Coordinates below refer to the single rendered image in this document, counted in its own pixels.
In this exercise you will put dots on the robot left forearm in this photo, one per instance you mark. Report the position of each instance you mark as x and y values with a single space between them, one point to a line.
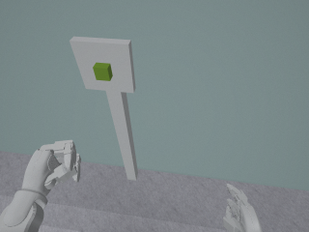
25 213

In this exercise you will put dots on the robot left hand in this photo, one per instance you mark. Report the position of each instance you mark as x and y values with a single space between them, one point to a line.
39 174

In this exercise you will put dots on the panel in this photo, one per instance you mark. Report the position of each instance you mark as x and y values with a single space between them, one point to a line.
118 53

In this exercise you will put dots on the button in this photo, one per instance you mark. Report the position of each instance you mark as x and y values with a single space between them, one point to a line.
103 71

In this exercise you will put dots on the robot right hand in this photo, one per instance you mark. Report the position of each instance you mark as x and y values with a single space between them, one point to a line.
246 218

